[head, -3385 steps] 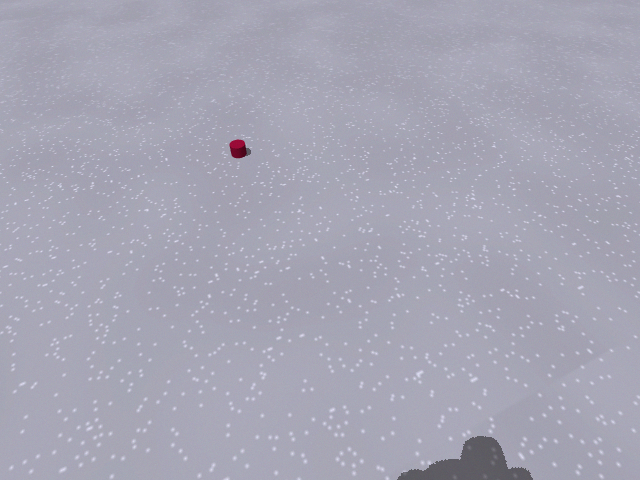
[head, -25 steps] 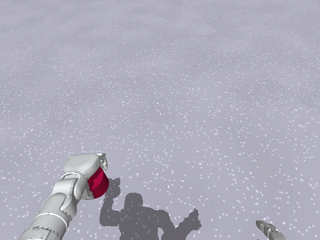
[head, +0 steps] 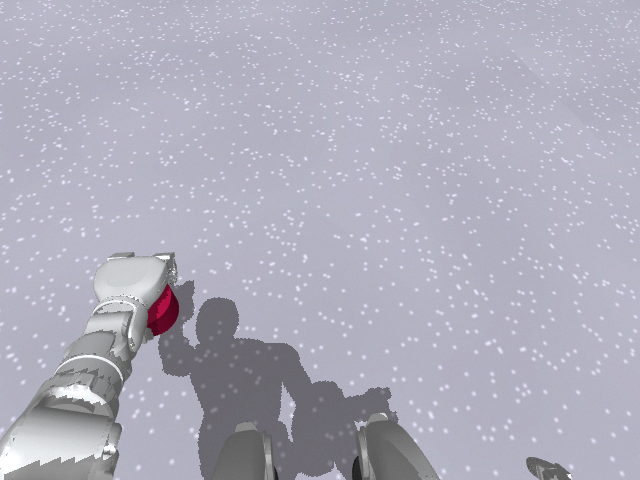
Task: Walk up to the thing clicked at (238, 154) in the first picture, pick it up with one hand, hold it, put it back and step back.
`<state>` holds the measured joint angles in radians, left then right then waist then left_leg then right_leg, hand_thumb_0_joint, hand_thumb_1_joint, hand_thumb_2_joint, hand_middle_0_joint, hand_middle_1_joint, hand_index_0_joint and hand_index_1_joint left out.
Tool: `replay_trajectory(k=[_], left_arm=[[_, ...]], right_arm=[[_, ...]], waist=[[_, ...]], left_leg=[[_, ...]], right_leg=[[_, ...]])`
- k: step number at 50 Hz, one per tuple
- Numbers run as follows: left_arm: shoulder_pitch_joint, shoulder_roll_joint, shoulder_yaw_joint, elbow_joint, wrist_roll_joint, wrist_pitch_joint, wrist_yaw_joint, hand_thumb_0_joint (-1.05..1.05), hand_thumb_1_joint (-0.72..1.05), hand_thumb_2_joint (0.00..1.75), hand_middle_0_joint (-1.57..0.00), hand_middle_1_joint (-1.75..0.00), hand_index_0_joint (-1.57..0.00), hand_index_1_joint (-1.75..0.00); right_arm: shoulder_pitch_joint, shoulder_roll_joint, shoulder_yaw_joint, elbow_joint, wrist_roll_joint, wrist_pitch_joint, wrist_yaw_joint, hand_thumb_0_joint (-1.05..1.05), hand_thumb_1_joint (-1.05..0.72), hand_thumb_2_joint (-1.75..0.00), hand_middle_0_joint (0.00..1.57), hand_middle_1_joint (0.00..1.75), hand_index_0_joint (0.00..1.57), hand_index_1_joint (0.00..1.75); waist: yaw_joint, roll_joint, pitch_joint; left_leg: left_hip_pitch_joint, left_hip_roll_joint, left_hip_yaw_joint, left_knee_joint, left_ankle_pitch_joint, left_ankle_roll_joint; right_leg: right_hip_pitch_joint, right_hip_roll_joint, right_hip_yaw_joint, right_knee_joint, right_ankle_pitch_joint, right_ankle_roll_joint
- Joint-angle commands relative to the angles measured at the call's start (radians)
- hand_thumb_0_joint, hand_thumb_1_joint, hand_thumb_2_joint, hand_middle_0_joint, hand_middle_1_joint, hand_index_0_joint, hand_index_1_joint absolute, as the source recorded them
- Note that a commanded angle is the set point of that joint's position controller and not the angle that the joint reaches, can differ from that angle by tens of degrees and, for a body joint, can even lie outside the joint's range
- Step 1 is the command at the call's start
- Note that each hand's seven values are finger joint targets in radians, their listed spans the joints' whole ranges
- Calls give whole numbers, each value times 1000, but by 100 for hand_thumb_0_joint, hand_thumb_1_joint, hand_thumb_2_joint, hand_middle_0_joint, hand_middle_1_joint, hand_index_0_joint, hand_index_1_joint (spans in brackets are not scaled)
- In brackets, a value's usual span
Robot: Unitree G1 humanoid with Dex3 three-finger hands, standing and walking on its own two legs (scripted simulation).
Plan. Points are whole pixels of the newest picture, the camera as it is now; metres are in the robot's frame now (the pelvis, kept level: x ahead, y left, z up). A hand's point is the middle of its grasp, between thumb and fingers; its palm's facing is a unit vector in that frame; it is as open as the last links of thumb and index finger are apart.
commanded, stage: crouch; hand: left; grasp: from above
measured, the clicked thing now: (147, 305) +0.40 +0.24 -0.13
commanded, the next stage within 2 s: lower in 1.40 s
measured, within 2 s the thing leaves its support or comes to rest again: neither
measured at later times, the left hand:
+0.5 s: hand (178, 325) +0.44 +0.25 -0.34, palm faces -0.44 +0.00 -0.90, open 10.2 cm
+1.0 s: hand (186, 326) +0.47 +0.26 -0.44, palm faces -0.47 -0.01 -0.89, open 10.2 cm
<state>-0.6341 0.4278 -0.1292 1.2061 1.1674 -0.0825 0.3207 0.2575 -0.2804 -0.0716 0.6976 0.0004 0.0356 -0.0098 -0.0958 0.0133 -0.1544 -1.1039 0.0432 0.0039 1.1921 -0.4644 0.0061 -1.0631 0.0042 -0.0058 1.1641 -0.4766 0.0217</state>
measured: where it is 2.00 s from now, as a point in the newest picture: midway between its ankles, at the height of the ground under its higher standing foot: outside the picture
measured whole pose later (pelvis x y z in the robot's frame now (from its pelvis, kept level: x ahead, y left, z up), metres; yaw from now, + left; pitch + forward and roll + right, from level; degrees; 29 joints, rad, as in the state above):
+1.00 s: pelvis -0.04 +0.00 -0.28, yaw -6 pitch +37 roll -8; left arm -1.02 0.81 0.11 1.39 1.27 -0.21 0.28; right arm 0.18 -0.27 0.04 0.71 -0.12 -0.03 0.14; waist -0.25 -0.01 -0.06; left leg -2.21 0.05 -0.11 2.22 -0.68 0.01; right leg -2.11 0.03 -0.08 2.15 -0.70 0.03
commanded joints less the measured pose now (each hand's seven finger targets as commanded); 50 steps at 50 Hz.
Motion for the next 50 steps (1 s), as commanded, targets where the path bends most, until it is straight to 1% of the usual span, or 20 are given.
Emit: replay_trajectory(k=[1, 9, 13, 14, 15, 16, 20, 21, 23, 29, 33, 35, 38, 40, 41, 42, 43, 46, 49, 50], left_arm=[[-402, 239, 79, -103, -3, 10, 54, 0, 38, 94, -67, -113, -74, -106], [-535, 365, 148, -111, 0, 8, 36, 0, 28, 86, -61, -109, -68, -102], [-567, 381, 154, -40, 6, -18, 19, 0, 28, 84, -61, -105, -68, -98], [-552, 407, 169, -27, 8, -24, 20, 0, 29, 82, -62, -105, -69, -97], [-568, 402, 165, -14, 11, -32, 17, 0, 31, 82, -63, -104, -71, -96], [-616, 432, 178, -67, 14, -44, 19, 0, 32, 81, -64, -102, -71, -95], [-634, 455, 190, -46, 31, -63, 23, 0, 36, 83, -67, -104, -75, -96], [-683, 495, 205, -85, 40, -73, 30, 0, 36, 83, -67, -104, -75, -97], [-642, 483, 204, -26, 50, -70, 34, 0, 39, 83, -70, -102, -78, -95], [-717, 525, 231, -65, 60, -77, 37, 0, 40, 83, -72, -101, -79, -94], [-704, 569, 248, -43, 73, -86, 29, 0, 42, 87, -74, -103, -80, -96], [-695, 541, 236, -7, 71, -87, 22, 0, 43, 88, -74, -104, -80, -98], [-737, 595, 253, -19, 71, -95, 16, 0, 44, 86, -73, -106, -80, -98], [-712, 596, 249, 6, 78, -103, 6, 0, 45, 87, -75, -104, -81, -97], [-673, 568, 235, 54, 81, -102, 0, 0, 45, 88, -75, -105, -82, -98], [-709, 617, 257, 4, 76, -109, 1, 0, 47, 86, -75, -106, -82, -99], [-719, 630, 265, 14, 80, -112, 2, 0, 48, 89, -75, -107, -83, -99], [-729, 622, 252, 28, 79, -120, -4, 0, 49, 87, -77, -104, -84, -97], [-745, 712, 299, 9, 96, -134, 4, 0, 49, 86, -76, -106, -83, -98], [-707, 649, 258, 89, 96, -129, 1, 0, 48, 85, -76, -104, -83, -96]], right_arm=[[101, -157, -50, -60, -21, -38, -13, 0, -90, -90, 20, 30, 20, 30], [114, -168, -44, -50, -41, -55, -10, 0, -91, -90, 20, 30, 20, 30], [125, -172, -32, -37, -49, -65, -3, 0, -90, -90, 20, 30, 20, 30], [124, -172, -30, -35, -52, -70, 0, 0, -90, -90, 20, 30, 20, 30], [126, -175, -22, -29, -57, -74, 5, 0, -90, -90, 20, 30, 20, 30], [128, -176, -22, -33, -58, -76, 9, 0, -90, -90, 20, 30, 20, 30], [141, -186, -9, -15, -70, -87, 27, 0, -91, -90, 20, 30, 20, 30], [148, -184, -7, -8, -72, -87, 31, 0, -91, -90, 20, 30, 20, 30], [150, -187, -1, -2, -78, -89, 41, 0, -91, -90, 20, 30, 20, 30], [169, -200, 1, 17, -94, -89, 73, 0, -92, -91, 20, 30, 20, 30], [178, -203, 6, 26, -102, -81, 93, 0, -92, -91, 20, 30, 20, 30], [173, -203, 9, 23, -107, -78, 102, 0, -92, -90, 20, 30, 20, 30], [173, -213, 9, 26, -107, -74, 108, 0, -91, -90, 20, 30, 20, 30], [168, -212, 13, 23, -111, -70, 118, 0, -92, -90, 20, 30, 20, 30], [165, -216, 17, 22, -113, -67, 120, 0, -92, -91, 20, 30, 20, 30], [168, -220, 18, 20, -112, -66, 122, 0, -92, -90, 20, 30, 20, 30], [173, -226, 20, 21, -115, -65, 123, 0, -91, -90, 20, 30, 20, 30], [166, -235, 32, 16, -120, -63, 130, 0, -92, -91, 20, 30, 20, 30], [179, -244, 45, 10, -125, -58, 135, 0, -92, -90, 20, 30, 20, 30], [156, -244, 50, 6, -124, -56, 137, 0, -92, -90, 20, 30, 20, 30]], waist=[[-27, 99, -483], [-55, 158, -602], [-100, 123, -556], [-89, 110, -556], [-104, 128, -559], [-97, 154, -615], [-110, 196, -673], [-108, 228, -693], [-112, 232, -682], [-123, 312, -724], [-128, 285, -700], [-138, 287, -679], [-143, 274, -658], [-141, 275, -647], [-143, 263, -639], [-144, 262, -649], [-147, 274, -644], [-161, 296, -616], [-158, 317, -647], [-161, 309, -599]], left_leg=[[132, -39, -26, 55, 177, 7], [-55, -30, -71, 219, 15, 6], [-210, -34, -85, 309, -121, 13], [-237, -36, -85, 332, -148, 16], [-257, -34, -93, 352, -145, 14], [-255, -36, -82, 383, -124, 17], [-266, -34, -87, 469, -70, 14], [-277, -34, -79, 486, -71, 13], [-287, -32, -84, 516, -46, 12], [-267, -24, -85, 616, 73, 8], [-349, -25, -63, 686, 86, 16], [-384, -24, -61, 710, 76, 17], [-435, -22, -60, 740, 56, 22], [-470, -23, -57, 761, 51, 21], [-469, -21, -59, 771, 54, 23], [-473, -19, -65, 783, 65, 24], [-476, -19, -64, 791, 67, 23], [-469, -13, -89, 801, 59, 16], [-483, -14, -86, 833, 81, 16], [-520, -15, -83, 831, 28, 15]], right_leg=[[-63, 34, -28, 47, 167, -61], [-308, 26, -50, 255, 29, -69], [-439, 25, -59, 326, -74, -65], [-458, 26, -58, 340, -98, -66], [-495, 22, -62, 370, -95, -66], [-500, 24, -60, 390, -77, -67], [-576, 21, -72, 470, -44, -65], [-580, 25, -74, 487, -42, -68], [-611, 22, -81, 518, -27, -66], [-690, 24, -94, 612, 44, -68], [-671, 33, -98, 645, 73, -61], [-682, 35, -99, 664, 69, -59], [-697, 39, -102, 686, 66, -57], [-692, 42, -104, 710, 67, -58], [-705, 44, -108, 714, 67, -55], [-700, 47, -111, 725, 78, -54], [-707, 45, -112, 734, 80, -53], [-764, 44, -127, 771, 63, -56], [-736, 48, -134, 797, 91, -54], [-775, 47, -134, 802, 47, -55]])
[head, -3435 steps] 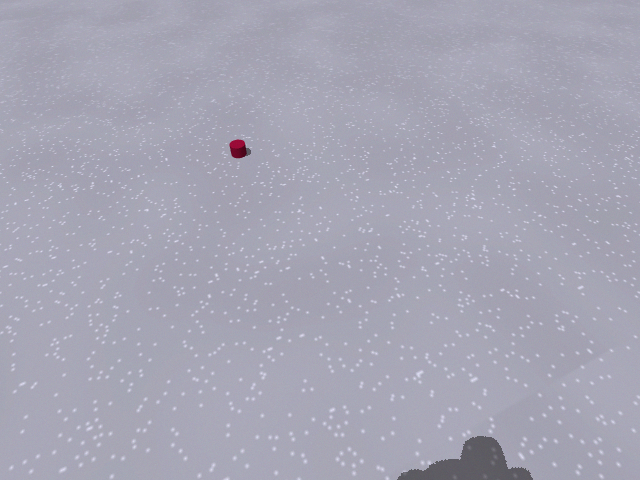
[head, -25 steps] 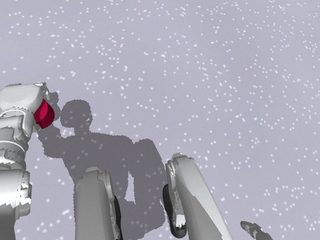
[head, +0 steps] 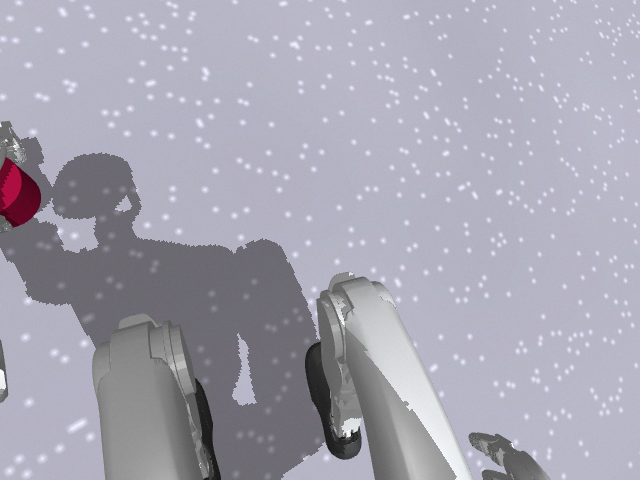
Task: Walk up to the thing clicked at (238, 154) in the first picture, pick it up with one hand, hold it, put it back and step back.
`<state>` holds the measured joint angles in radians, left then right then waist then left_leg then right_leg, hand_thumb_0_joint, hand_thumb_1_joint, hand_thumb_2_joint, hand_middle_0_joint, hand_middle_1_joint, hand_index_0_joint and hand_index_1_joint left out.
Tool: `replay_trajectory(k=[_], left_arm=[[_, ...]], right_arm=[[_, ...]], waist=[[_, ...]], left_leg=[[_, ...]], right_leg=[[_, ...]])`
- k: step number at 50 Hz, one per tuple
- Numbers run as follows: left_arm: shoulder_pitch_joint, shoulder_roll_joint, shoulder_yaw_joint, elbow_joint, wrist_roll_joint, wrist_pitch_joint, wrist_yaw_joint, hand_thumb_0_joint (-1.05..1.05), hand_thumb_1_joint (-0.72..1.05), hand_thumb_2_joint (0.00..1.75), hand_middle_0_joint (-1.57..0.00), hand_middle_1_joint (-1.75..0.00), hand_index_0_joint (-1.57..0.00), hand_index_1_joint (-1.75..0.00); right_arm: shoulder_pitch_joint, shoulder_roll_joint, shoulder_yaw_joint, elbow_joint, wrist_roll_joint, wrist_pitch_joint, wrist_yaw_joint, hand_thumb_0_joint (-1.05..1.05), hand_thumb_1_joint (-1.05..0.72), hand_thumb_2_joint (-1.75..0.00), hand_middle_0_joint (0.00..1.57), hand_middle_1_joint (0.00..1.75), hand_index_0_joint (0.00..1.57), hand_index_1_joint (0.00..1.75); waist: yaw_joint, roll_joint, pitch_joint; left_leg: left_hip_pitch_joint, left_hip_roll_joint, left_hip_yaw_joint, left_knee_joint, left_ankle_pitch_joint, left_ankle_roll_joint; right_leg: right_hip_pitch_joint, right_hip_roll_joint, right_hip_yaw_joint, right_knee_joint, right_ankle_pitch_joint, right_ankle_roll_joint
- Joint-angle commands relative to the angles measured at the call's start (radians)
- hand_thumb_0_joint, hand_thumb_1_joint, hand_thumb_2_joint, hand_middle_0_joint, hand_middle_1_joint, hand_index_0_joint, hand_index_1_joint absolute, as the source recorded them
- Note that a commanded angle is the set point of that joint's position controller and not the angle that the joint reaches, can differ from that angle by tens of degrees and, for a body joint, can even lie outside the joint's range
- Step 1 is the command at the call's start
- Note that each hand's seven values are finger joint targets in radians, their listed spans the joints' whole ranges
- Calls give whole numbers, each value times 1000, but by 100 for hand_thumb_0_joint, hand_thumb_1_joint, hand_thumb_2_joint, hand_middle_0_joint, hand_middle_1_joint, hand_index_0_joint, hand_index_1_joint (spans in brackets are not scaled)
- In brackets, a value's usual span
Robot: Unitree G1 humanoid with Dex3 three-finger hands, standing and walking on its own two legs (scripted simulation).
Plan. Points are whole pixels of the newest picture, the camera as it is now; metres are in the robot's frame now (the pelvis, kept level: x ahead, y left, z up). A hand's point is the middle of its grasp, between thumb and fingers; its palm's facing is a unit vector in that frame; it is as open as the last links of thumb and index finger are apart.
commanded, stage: crouch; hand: left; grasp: from above
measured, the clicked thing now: out of the picture +0.49 +0.32 -0.20
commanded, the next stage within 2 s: lower in 0.40 s
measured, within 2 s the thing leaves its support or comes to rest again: neither
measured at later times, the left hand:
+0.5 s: hand out of the picture +0.50 +0.32 -0.21, palm faces -0.46 -0.05 -0.89, open 10.1 cm
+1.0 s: hand (21, 200) +0.50 +0.32 -0.26, palm faces -0.46 -0.07 -0.89, open 10.0 cm
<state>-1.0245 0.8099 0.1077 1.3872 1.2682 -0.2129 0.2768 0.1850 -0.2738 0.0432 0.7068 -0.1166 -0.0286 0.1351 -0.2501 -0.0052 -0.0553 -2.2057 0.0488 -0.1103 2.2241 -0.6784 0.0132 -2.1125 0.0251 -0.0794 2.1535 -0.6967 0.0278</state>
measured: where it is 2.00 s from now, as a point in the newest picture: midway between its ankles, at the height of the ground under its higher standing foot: (270, 438)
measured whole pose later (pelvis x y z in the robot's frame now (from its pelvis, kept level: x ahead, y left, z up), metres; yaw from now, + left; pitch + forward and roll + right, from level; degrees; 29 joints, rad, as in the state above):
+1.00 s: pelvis -0.01 +0.00 -0.07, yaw -5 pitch +32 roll -12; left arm -1.11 1.03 0.13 1.53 1.31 -0.27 0.35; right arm 0.14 -0.31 0.21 0.64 -0.17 -0.03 0.15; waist -0.33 -0.08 0.10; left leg -2.37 0.05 -0.21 2.47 -0.68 0.01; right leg -2.24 0.05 -0.15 2.35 -0.68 0.04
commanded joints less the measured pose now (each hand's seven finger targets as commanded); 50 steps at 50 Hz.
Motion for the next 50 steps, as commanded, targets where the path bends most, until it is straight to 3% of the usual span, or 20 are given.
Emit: replay_trajectory(k=[1, 2, 3, 4, 6, 7, 9, 10, 11, 14, 17, 20, 25, 27, 29, 33, 37, 43, 45, 50], left_arm=[[-380, 315, 49, -190, -8, -14, 50, 0, 49, 85, -76, -104, -83, -97], [-367, 345, 65, -154, 3, -15, 53, 0, 48, 86, -76, -105, -83, -97], [-336, 295, 28, -89, 1, -7, 50, 0, 48, 85, -76, -104, -83, -97], [-345, 288, 23, -82, 0, -7, 53, 0, 47, 84, -74, -104, -82, -96], [-414, 382, 59, -140, 7, -15, 62, 0, 45, 83, -72, -104, -80, -97], [-394, 372, 51, -112, 12, -11, 64, 0, 45, 83, -72, -104, -79, -96], [-377, 336, 31, -75, 10, -8, 62, 0, 46, 84, -73, -104, -80, -97], [-403, 342, 18, -64, 8, -11, 63, 0, 45, 82, -72, -103, -80, -96], [-429, 374, 34, -97, 7, -15, 67, 0, 44, 82, -71, -103, -79, -95], [-419, 389, 33, -66, 13, -7, 68, 0, 45, 82, -72, -103, -79, -95], [-410, 369, 10, -37, 14, -4, 62, 0, 42, 80, -71, -101, -78, -94], [-424, 405, 21, -59, 10, 2, 62, 0, 44, 80, -73, -101, -80, -93], [-401, 378, 8, -57, -4, 9, 47, 0, 47, 84, -77, -101, -83, -95], [-398, 397, 14, -79, 0, 8, 41, 0, 47, 82, -79, -100, -85, -94], [-377, 386, 11, -45, -7, 7, 41, 0, 48, 80, -78, -100, -85, -93], [-387, 425, 22, -51, -2, -12, 42, 0, 50, 79, -80, -98, -86, -92], [-383, 465, 45, -63, 0, -32, 61, 0, 54, 81, -82, -101, -89, -94], [-398, 514, 66, -46, 21, -54, 96, 0, 58, 82, -84, -103, -91, -96], [-384, 485, 47, -11, 17, -51, 107, 0, 59, 82, -85, -102, -91, -95], [-385, 503, 43, -1, 28, -42, 127, 0, 56, 84, -83, -99, -89, -92]], right_arm=[[240, -250, -63, -2, -15, 11, -6, 0, -91, -90, 20, 30, 20, 30], [248, -258, -56, -5, -17, 11, -7, 0, -92, -90, 20, 30, 20, 30], [239, -248, -47, -1, -16, 11, -5, 0, -91, -90, 20, 30, 20, 30], [224, -256, -44, -5, -18, 11, -6, 0, -91, -90, 20, 30, 20, 30], [237, -263, -36, -1, -20, 14, -7, 0, -91, -90, 20, 30, 20, 30], [232, -261, -32, -1, -21, 14, -8, 0, -91, -90, 20, 30, 20, 30], [226, -264, -22, -7, -25, 13, -6, 0, -91, -90, 20, 30, 20, 30], [207, -263, -16, -10, -22, 14, -7, 0, -91, -90, 20, 30, 20, 30], [219, -267, -15, -4, -22, 14, -10, 0, -91, -90, 20, 30, 20, 30], [208, -273, -6, -9, -24, 12, -13, 0, -91, -90, 20, 30, 20, 30], [199, -275, 3, -12, -20, 14, -16, 0, -91, -90, 20, 30, 20, 30], [203, -282, 11, -13, -21, 13, -17, 0, -91, -90, 20, 30, 20, 30], [205, -283, 19, -14, -22, 17, -15, 0, -92, -90, 20, 30, 20, 30], [218, -285, 23, -15, -23, 21, -13, 0, -92, -90, 20, 30, 20, 30], [204, -282, 28, -16, -26, 23, -10, 0, -92, -90, 20, 30, 20, 30], [207, -293, 40, -22, -32, 23, -8, 0, -92, -90, 20, 30, 20, 30], [201, -301, 57, -36, -42, 21, -4, 0, -92, -90, 20, 30, 20, 30], [182, -318, 72, -53, -58, 16, -3, 0, -92, -90, 20, 30, 20, 30], [180, -317, 78, -46, -61, 10, 0, 0, -92, -90, 20, 30, 20, 30], [168, -330, 89, -54, -66, -3, -3, 0, -90, -90, 20, 30, 20, 30]], waist=[[-23, 334, -722], [-16, 332, -714], [-18, 332, -691], [-20, 334, -681], [-24, 355, -704], [-17, 354, -697], [-39, 346, -659], [-42, 351, -649], [-44, 346, -662], [-40, 367, -641], [-48, 368, -617], [-46, 385, -626], [-52, 393, -624], [-63, 390, -645], [-62, 366, -607], [-72, 353, -575], [-75, 378, -615], [-89, 396, -583], [-93, 411, -557], [-107, 423, -546]], left_leg=[[572, -18, 31, -185, 249, 12], [572, -18, 31, -177, 248, 11], [548, -20, 38, -169, 230, 13], [535, -19, 32, -172, 206, 12], [521, -18, 36, -149, 207, 14], [514, -21, 38, -152, 193, 13], [510, -16, 23, -143, 181, 11], [474, -15, 29, -131, 155, 15], [461, -18, 31, -124, 153, 16], [461, -16, 23, -123, 131, 11], [454, -15, 12, -121, 112, 9], [448, -16, 13, -104, 146, 8], [470, -11, 3, -88, 186, 5], [480, -11, 4, -66, 239, 9], [432, -13, 6, -55, 223, 10], [400, -12, 11, -20, 220, 13], [422, -9, 6, -9, 251, 10], [398, -5, -1, 14, 229, 8], [402, -3, -7, 7, 201, 4], [417, 1, -21, 12, 200, 3]], right_leg=[[295, 32, -66, -185, 283, -59], [294, 31, -68, -181, 280, -58], [291, 33, -66, -180, 267, -58], [260, 33, -70, -169, 246, -60], [284, 38, -72, -161, 259, -58], [277, 37, -74, -155, 245, -60], [232, 37, -86, -138, 237, -60], [232, 45, -83, -139, 221, -61], [244, 44, -84, -135, 226, -59], [215, 43, -92, -116, 204, -62], [179, 45, -101, -100, 192, -64], [194, 41, -99, -84, 224, -62], [177, 44, -108, -68, 249, -61], [207, 45, -108, -63, 294, -55], [196, 49, -111, -56, 282, -57], [205, 52, -114, -56, 279, -56], [246, 57, -124, -44, 304, -52], [235, 62, -137, -33, 287, -56], [206, 63, -143, -28, 259, -59], [187, 65, -154, -19, 263, -56]])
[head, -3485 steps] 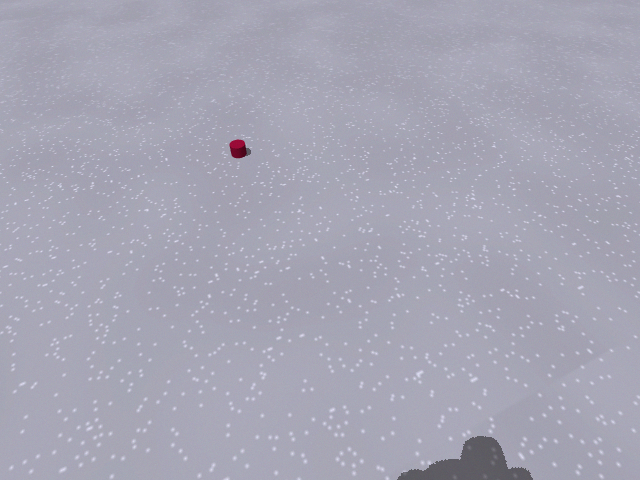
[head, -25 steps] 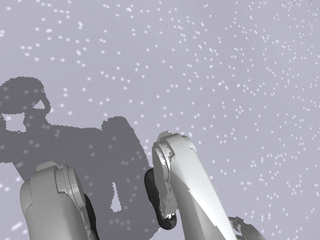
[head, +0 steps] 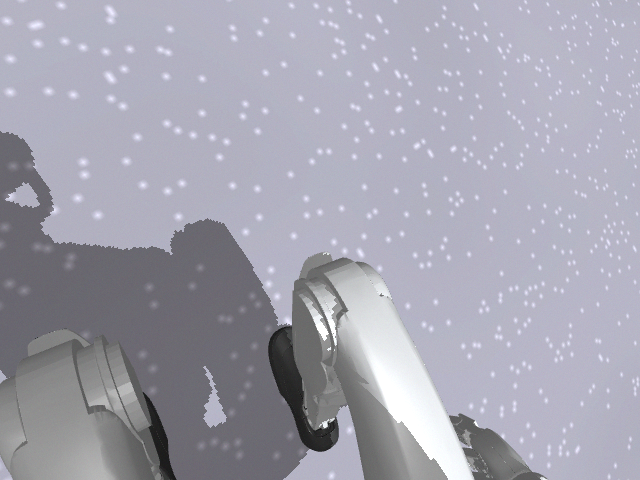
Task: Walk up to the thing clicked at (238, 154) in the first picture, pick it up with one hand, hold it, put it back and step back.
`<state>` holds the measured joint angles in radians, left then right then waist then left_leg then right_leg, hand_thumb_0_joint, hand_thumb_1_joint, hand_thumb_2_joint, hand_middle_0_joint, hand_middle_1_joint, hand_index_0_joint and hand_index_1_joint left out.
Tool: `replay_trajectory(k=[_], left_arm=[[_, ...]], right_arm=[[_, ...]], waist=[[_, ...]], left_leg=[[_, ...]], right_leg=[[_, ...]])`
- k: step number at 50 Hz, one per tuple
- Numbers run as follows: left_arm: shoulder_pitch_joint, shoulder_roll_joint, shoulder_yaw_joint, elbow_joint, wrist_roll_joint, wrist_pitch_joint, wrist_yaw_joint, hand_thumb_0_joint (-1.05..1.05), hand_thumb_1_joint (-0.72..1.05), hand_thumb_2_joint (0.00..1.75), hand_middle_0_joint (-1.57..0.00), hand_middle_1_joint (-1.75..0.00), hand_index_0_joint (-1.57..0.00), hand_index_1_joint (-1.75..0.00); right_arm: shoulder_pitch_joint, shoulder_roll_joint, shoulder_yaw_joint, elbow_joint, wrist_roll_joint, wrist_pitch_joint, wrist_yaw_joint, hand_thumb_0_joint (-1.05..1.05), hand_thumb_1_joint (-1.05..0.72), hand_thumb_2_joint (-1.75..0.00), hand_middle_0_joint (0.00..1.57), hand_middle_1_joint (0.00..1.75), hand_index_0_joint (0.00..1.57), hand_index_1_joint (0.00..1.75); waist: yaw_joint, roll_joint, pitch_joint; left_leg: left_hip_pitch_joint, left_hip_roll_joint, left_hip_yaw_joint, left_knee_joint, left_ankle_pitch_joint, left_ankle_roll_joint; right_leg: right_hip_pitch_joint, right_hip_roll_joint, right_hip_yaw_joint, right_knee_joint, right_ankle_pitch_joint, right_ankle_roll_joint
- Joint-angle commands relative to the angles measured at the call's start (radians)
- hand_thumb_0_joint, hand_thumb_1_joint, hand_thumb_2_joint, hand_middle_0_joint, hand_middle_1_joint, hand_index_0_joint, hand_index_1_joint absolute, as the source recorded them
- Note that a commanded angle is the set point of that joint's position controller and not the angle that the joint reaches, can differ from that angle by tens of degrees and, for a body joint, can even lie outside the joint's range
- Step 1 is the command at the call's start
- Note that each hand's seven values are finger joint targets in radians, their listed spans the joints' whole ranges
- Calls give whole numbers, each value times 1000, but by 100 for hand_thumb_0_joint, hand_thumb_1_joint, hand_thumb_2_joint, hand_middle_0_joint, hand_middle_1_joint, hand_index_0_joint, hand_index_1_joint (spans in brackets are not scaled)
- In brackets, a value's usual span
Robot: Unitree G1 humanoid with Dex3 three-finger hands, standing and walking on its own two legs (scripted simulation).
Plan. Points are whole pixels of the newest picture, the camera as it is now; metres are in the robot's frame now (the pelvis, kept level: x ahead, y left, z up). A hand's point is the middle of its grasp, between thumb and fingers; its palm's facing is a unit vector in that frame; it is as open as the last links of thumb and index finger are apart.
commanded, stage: rest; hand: left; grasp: from above
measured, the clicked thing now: out of the picture +0.49 +0.37 -0.23
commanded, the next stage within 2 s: open in 1.28 s
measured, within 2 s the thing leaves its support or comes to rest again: rests again in 1.36 s
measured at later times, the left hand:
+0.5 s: hand out of the picture +0.48 +0.36 -0.22, palm faces -0.44 -0.13 -0.89, open 10.1 cm
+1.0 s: hand out of the picture +0.48 +0.35 -0.24, palm faces -0.44 -0.12 -0.89, open 10.2 cm
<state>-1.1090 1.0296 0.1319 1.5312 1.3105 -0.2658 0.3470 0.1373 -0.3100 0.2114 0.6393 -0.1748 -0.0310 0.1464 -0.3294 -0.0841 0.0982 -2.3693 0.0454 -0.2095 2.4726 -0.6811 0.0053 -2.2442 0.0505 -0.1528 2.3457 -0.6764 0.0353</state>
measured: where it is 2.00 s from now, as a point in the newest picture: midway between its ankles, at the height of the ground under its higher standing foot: (237, 443)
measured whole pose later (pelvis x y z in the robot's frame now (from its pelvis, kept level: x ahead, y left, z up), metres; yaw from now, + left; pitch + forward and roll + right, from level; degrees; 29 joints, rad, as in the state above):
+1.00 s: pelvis +0.00 +0.00 -0.01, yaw -3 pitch +28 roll -15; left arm -1.13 1.15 0.11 1.65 1.29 -0.24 0.46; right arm 0.10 -0.33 0.33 0.60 -0.21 -0.13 0.16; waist -0.39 -0.16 0.18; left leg -2.36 0.06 -0.27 2.53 -0.71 0.01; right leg -2.22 0.08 -0.19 2.35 -0.67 0.05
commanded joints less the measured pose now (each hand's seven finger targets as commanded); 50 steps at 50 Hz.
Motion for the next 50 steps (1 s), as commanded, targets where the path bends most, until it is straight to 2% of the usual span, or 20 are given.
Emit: replay_trajectory(k=[1, 3, 9, 11, 12, 13, 16, 17, 20, 21, 24, 28, 30, 34, 36, 37, 38, 40, 46, 50], left_arm=[[-314, 300, 32, -151, -17, 10, 64, 0, 54, 83, -82, -98, -88, -92], [-273, 269, 7, -96, -16, 18, 68, 0, 49, 83, -79, -96, -85, -90], [-289, 327, 27, -98, -12, 18, 94, 0, 47, 81, -77, -97, -82, -91], [-279, 288, -3, -76, -20, 23, 94, 0, 48, 82, -79, -95, -84, -89], [-301, 338, 39, -98, -26, 18, 106, 0, 49, 82, -77, -97, -83, -91], [-286, 325, 13, -74, -18, 22, 106, 0, 47, 81, -77, -96, -83, -90], [-287, 352, 27, -73, -14, 23, 116, 0, 45, 83, -76, -96, -81, -90], [-277, 314, 4, -56, -11, 27, 114, 0, 46, 81, -76, -96, -81, -90], [-286, 329, 10, -67, -14, 30, 118, 0, 46, 85, -77, -97, -82, -92], [-278, 371, 39, -56, -15, 32, 125, 0, 46, 83, -76, -98, -82, -92], [-281, 366, 33, -47, -15, 32, 128, 0, 44, 84, -75, -98, -81, -92], [-289, 331, -12, -49, -28, 35, 120, 0, 45, 87, -76, -99, -81, -93], [-269, 380, 19, -54, -25, 35, 127, 0, 46, 88, -77, -100, -82, -94], [-261, 368, 13, -26, -24, 28, 139, 0, 46, 90, -77, -100, -82, -95], [-282, 338, -17, -37, -27, 22, 141, 0, 47, 89, -77, -101, -82, -95], [-271, 380, 11, -38, -23, 25, 144, 0, 46, 90, -77, -101, -82, -96], [-285, 367, -4, -46, -24, 25, 147, 0, 45, 91, -77, -100, -82, -95], [-271, 387, 17, -35, -19, 29, 157, 0, 44, 93, -77, -101, -81, -97], [-282, 355, -18, -21, -30, 38, 151, 0, 44, 90, -77, -98, -81, -94], [-261, 376, -8, -1, -32, 38, 153, 0, 45, 90, -76, -100, -81, -95]], right_arm=[[226, -300, -79, 13, -12, -4, -15, 0, -90, -90, 20, 30, 20, 30], [210, -297, -69, 17, -11, -9, -14, 0, -90, -90, 20, 30, 20, 30], [216, -311, -52, 5, -16, -25, -14, 0, -91, -90, 20, 30, 20, 30], [207, -299, -45, 14, -20, -31, -11, 0, -91, -90, 20, 30, 20, 30], [203, -323, -50, -1, -21, -34, -16, 0, -90, -90, 20, 30, 20, 30], [207, -308, -38, 8, -20, -37, -14, 0, -91, -90, 20, 30, 20, 30], [185, -319, -36, -3, -23, -42, -16, 0, -91, -90, 20, 30, 20, 30], [196, -321, -34, 0, -26, -44, -16, 0, -91, -90, 20, 30, 20, 30], [193, -326, -27, -7, -28, -53, -14, 0, -91, -90, 20, 30, 20, 30], [193, -329, -27, -1, -29, -54, -15, 0, -91, -90, 20, 30, 20, 30], [186, -334, -21, -9, -33, -56, -14, 0, -91, -90, 20, 30, 20, 30], [179, -330, -8, -11, -33, -67, -13, 0, -91, -90, 20, 30, 20, 30], [181, -338, -11, -5, -34, -68, -14, 0, -91, -90, 20, 30, 20, 30], [166, -337, 1, -10, -39, -67, -13, 0, -91, -90, 20, 30, 20, 30], [159, -337, 7, -12, -41, -73, -11, 0, -91, -90, 20, 30, 20, 30], [164, -345, 3, -11, -39, -75, -12, 0, -91, -90, 20, 30, 20, 30], [164, -347, 6, -16, -37, -77, -11, 0, -91, -90, 20, 30, 20, 30], [174, -345, 10, -8, -41, -78, -7, 0, -91, -90, 20, 30, 20, 30], [153, -346, 18, -26, -42, -93, -1, 0, -91, -90, 20, 30, 20, 30], [163, -356, 21, -20, -41, -96, -2, 0, -91, -90, 20, 30, 20, 30]], waist=[[-34, 500, -696], [-31, 497, -671], [-45, 496, -669], [-56, 504, -662], [-59, 488, -666], [-54, 512, -660], [-53, 523, -648], [-64, 516, -632], [-75, 527, -618], [-68, 523, -621], [-77, 512, -607], [-84, 513, -609], [-74, 525, -629], [-80, 512, -597], [-90, 538, -590], [-84, 538, -590], [-86, 542, -591], [-90, 542, -599], [-100, 524, -579], [-103, 527, -569]], left_leg=[[573, 5, 78, -232, 211, 11], [577, 6, 72, -236, 210, 8], [565, 9, 73, -211, 259, 11], [570, 14, 70, -207, 246, 14], [567, 14, 62, -205, 246, 12], [574, 14, 66, -215, 249, 10], [570, 18, 57, -211, 231, 7], [577, 16, 57, -207, 242, 5], [580, 19, 51, -212, 234, 4], [567, 21, 53, -207, 229, 7], [542, 21, 50, -202, 214, 6], [551, 23, 46, -203, 213, 7], [578, 27, 43, -200, 239, 5], [557, 29, 37, -195, 225, 4], [574, 29, 31, -205, 219, 0], [582, 31, 30, -200, 227, 2], [581, 28, 32, -200, 240, -1], [594, 33, 29, -195, 278, -1], [566, 33, 33, -188, 231, 5], [565, 34, 28, -189, 251, 1]], right_leg=[[333, 40, -85, -210, 254, -63], [311, 41, -87, -204, 248, -65], [358, 47, -91, -200, 300, -60], [355, 52, -90, -202, 295, -55], [341, 50, -100, -205, 289, -59], [365, 50, -94, -198, 294, -58], [338, 53, -102, -192, 274, -62], [330, 51, -105, -194, 280, -63], [330, 51, -109, -190, 276, -61], [345, 54, -107, -193, 278, -59], [344, 56, -110, -194, 264, -62], [356, 59, -112, -196, 273, -56], [364, 60, -115, -190, 290, -55], [353, 62, -123, -190, 278, -57], [338, 60, -125, -186, 272, -59], [337, 61, -125, -184, 278, -56], [344, 58, -126, -185, 287, -56], [355, 61, -127, -178, 315, -56], [357, 64, -123, -192, 287, -54], [360, 62, -129, -185, 299, -53]])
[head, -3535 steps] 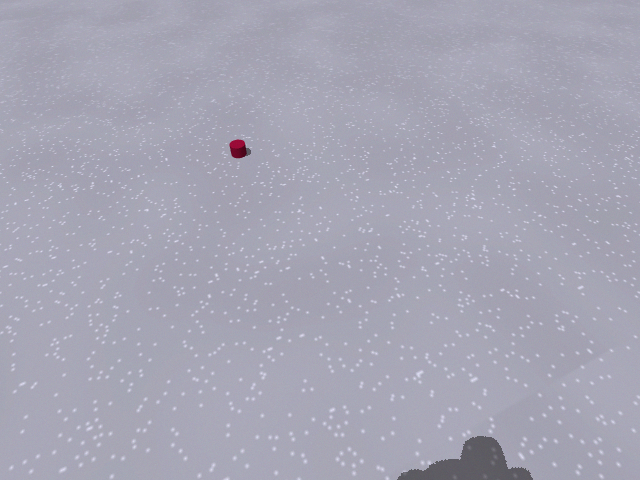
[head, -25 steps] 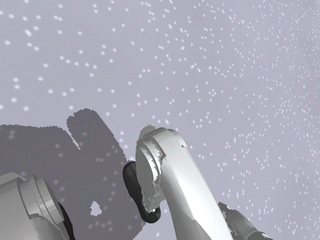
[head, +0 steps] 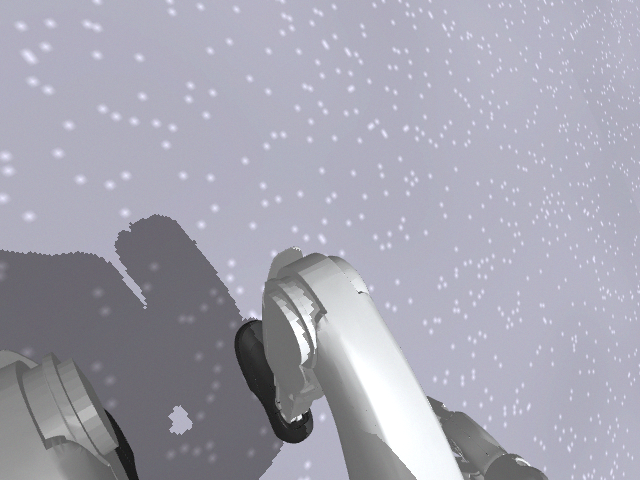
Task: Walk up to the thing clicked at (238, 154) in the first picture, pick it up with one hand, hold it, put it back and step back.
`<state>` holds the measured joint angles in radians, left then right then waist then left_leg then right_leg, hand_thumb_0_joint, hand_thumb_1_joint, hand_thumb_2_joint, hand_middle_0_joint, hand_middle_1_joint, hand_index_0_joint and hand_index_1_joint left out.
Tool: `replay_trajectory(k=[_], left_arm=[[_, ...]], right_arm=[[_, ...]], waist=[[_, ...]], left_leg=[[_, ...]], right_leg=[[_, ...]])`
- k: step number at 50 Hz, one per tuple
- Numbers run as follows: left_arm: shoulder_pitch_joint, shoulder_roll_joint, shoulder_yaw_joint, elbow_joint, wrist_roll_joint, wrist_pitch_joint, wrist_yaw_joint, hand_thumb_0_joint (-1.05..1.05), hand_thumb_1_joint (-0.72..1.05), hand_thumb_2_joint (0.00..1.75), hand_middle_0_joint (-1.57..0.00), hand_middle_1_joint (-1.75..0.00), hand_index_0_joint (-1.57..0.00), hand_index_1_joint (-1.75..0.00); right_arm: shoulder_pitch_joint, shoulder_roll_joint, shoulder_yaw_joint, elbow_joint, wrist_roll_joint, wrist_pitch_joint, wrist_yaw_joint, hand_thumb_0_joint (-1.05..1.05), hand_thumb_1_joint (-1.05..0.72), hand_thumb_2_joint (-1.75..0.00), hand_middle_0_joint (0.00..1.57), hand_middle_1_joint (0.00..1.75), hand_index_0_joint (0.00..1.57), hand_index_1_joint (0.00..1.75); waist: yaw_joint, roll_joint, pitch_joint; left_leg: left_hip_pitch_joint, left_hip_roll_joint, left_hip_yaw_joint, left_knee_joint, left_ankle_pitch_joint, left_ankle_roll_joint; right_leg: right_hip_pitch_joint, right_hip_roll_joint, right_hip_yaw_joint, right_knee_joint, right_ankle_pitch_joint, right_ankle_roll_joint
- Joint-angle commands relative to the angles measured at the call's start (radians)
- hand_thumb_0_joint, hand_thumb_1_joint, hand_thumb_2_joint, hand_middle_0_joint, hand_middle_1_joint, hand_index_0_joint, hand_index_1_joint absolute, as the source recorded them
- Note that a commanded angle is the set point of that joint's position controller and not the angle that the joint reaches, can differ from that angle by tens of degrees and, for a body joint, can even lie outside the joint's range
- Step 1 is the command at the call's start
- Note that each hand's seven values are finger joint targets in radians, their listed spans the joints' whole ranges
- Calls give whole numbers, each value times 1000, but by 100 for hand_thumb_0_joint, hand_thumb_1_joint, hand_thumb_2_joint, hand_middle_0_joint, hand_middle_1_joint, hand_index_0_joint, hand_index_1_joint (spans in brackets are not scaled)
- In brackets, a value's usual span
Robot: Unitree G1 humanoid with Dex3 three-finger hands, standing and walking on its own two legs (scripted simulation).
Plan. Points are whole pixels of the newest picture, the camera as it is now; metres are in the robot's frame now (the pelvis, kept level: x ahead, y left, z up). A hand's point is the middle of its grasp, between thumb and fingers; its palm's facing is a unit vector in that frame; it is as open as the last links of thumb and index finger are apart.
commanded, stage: rest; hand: left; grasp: from above
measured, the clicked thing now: out of the picture +0.47 +0.38 -0.27
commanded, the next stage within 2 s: open in 0.28 s
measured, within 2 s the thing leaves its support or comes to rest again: rests again in 0.36 s
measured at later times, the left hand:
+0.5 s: hand out of the picture +0.47 +0.37 -0.24, palm faces -0.43 -0.15 -0.89, open 10.2 cm
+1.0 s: hand out of the picture +0.47 +0.38 -0.24, palm faces -0.43 -0.15 -0.89, open 14.0 cm
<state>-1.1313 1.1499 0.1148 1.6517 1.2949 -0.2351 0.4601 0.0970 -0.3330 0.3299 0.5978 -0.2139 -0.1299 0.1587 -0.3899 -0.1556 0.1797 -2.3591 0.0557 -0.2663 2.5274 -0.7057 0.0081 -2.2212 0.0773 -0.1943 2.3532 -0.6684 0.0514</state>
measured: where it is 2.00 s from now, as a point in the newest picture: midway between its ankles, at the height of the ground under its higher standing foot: (208, 446)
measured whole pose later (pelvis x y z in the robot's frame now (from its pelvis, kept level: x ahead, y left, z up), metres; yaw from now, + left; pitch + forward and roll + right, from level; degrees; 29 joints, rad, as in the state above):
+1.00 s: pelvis +0.00 +0.00 +0.00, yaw -1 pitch +28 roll -16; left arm -1.14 1.20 0.10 1.66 1.27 -0.24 0.46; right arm 0.09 -0.34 0.39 0.59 -0.22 -0.13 0.15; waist -0.41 -0.17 0.20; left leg -2.36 0.06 -0.28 2.53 -0.71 0.01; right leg -2.22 0.09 -0.21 2.34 -0.66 0.06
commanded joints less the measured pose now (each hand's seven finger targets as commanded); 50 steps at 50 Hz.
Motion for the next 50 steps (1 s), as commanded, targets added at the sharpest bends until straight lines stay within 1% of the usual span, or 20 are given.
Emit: replay_trajectory(k=[1, 4, 6, 7, 8, 9, 12, 16, 19, 25, 29, 30, 33, 36, 37, 39, 40, 44, 48, 50], left_arm=[[-238, 272, 25, -120, -19, 5, 43, 0, 45, 90, -77, -100, -81, -95], [-244, 281, 24, -116, -21, 3, 44, 0, 42, 91, -75, -100, -79, -95], [-253, 247, -7, -123, -31, -1, 45, 0, 42, 90, -76, -98, -79, -94], [-243, 278, 9, -128, -25, -2, 48, 0, 43, 91, -76, -99, -80, -95], [-251, 279, -1, -123, -26, -4, 51, 0, 43, 90, -76, -98, -80, -94], [-239, 299, 19, -108, -26, -1, 53, 0, 43, 90, -76, -98, -80, -94], [-248, 281, 4, -107, -31, -1, 55, 0, 42, 88, -75, -97, -79, -93], [-242, 308, 11, -99, -22, -3, 61, 0, 41, 88, -74, -98, -78, -93], [-263, 298, -5, -115, -29, -4, 65, 0, 40, 89, -74, -97, -78, -93], [-252, 303, 5, -134, -31, 10, 54, 0, -8, 79, -27, -96, -31, -92], [-226, 292, -1, -89, -38, 12, 47, 0, -40, 86, -14, -102, -17, -99], [-236, 290, -3, -95, -39, 7, 44, 0, -44, 90, -12, -103, -15, -101], [-238, 294, -9, -116, -37, 10, 33, 0, -54, 95, -7, -106, -8, -104], [-229, 295, -7, -112, -48, 3, 31, 0, -55, 97, -6, -106, -7, -105], [-222, 280, -13, -106, -49, 4, 27, 0, -56, 97, -6, -106, -7, -105], [-235, 302, -7, -123, -41, -1, 27, 0, -55, 98, -6, -106, -7, -105], [-245, 298, -10, -127, -46, -4, 29, 0, -55, 97, -6, -106, -7, -105], [-236, 313, 8, -130, -39, -5, 33, 0, -54, 97, -6, -105, -7, -104], [-230, 300, 0, -119, -46, -5, 37, 0, -53, 96, -6, -105, -7, -104], [-245, 325, 9, -141, -36, -4, 40, 0, -54, 97, -6, -105, -7, -104]], right_arm=[[204, -328, -88, 27, -6, 5, -13, 0, -91, -90, 20, 30, 20, 30], [190, -327, -80, 19, -2, 3, -14, 0, -91, -90, 20, 30, 20, 30], [178, -336, -81, 8, -3, -2, -14, 0, -91, -90, 20, 30, 20, 30], [184, -338, -80, 19, -4, -2, -16, 0, -91, -90, 20, 30, 20, 30], [180, -336, -72, 15, -6, -2, -16, 0, -91, -90, 20, 30, 20, 30], [188, -334, -70, 19, -3, -4, -15, 0, -91, -90, 20, 30, 20, 30], [178, -342, -69, 12, -5, -7, -15, 0, -91, -90, 20, 30, 20, 30], [177, -345, -62, 20, -6, -6, -18, 0, -91, -90, 20, 30, 20, 30], [164, -348, -57, 12, -8, -5, -20, 0, -91, -90, 20, 30, 20, 30], [186, -342, -51, 21, -7, -5, -17, 0, -90, -90, 20, 30, 20, 30], [178, -334, -43, 27, -8, -1, -18, 0, -90, -90, 20, 30, 20, 30], [175, -334, -40, 24, -9, 2, -18, 0, -90, -90, 20, 30, 20, 30], [181, -342, -45, 23, -9, 1, -19, 0, -90, -90, 20, 30, 20, 30], [177, -334, -35, 18, -8, 4, -19, 0, -90, -90, 20, 30, 20, 30], [172, -349, -48, 12, -4, 3, -21, 0, -90, -90, 20, 30, 20, 30], [174, -338, -36, 14, -8, 6, -22, 0, -90, -90, 20, 30, 20, 30], [170, -354, -49, 12, -6, 5, -24, 0, -90, -90, 20, 30, 20, 30], [176, -334, -32, 19, -7, 6, -21, 0, -90, -90, 20, 30, 20, 30], [170, -346, -42, 15, -7, 6, -22, 0, -90, -90, 20, 30, 20, 30], [177, -346, -41, 16, -8, 8, -23, 0, -90, -90, 20, 30, 20, 30]], waist=[[-43, 594, -650], [-44, 601, -642], [-52, 585, -645], [-47, 595, -654], [-47, 605, -663], [-43, 581, -650], [-53, 585, -622], [-52, 612, -630], [-58, 618, -635], [-70, 615, -638], [-62, 611, -613], [-73, 602, -603], [-69, 615, -613], [-71, 604, -616], [-69, 585, -589], [-66, 592, -614], [-66, 601, -606], [-61, 615, -616], [-64, 609, -607], [-54, 624, -632]], left_leg=[[554, 27, 79, -243, 271, -2], [555, 29, 74, -245, 256, -2], [541, 27, 80, -239, 254, 1], [555, 30, 81, -236, 266, 2], [545, 29, 85, -233, 267, 3], [533, 28, 83, -229, 256, 6], [520, 29, 78, -241, 233, 1], [551, 35, 68, -248, 241, -4], [540, 36, 69, -243, 246, -3], [559, 40, 67, -236, 280, -2], [547, 41, 61, -245, 280, -5], [521, 40, 61, -243, 262, -4], [546, 40, 65, -238, 270, -1], [531, 41, 63, -241, 266, -1], [525, 40, 59, -244, 244, -3], [532, 41, 60, -244, 237, 0], [526, 39, 61, -248, 225, -2], [545, 45, 55, -250, 256, -7], [535, 42, 57, -249, 250, -5], [548, 43, 57, -248, 265, -6]], right_leg=[[334, 35, -92, -192, 284, -69], [326, 38, -91, -189, 272, -71], [347, 38, -90, -196, 281, -69], [352, 40, -89, -197, 290, -67], [375, 44, -87, -199, 296, -65], [363, 42, -85, -198, 286, -66], [340, 39, -91, -200, 261, -70], [340, 39, -96, -190, 267, -70], [352, 40, -97, -195, 277, -67], [354, 38, -92, -197, 301, -64], [339, 40, -100, -196, 294, -65], [335, 37, -102, -200, 283, -66], [340, 38, -93, -199, 289, -65], [359, 41, -96, -203, 288, -64], [322, 36, -98, -202, 265, -68], [341, 41, -97, -206, 265, -65], [330, 38, -100, -206, 251, -68], [334, 38, -100, -199, 270, -66], [335, 39, -101, -202, 269, -66], [343, 40, -100, -197, 279, -68]])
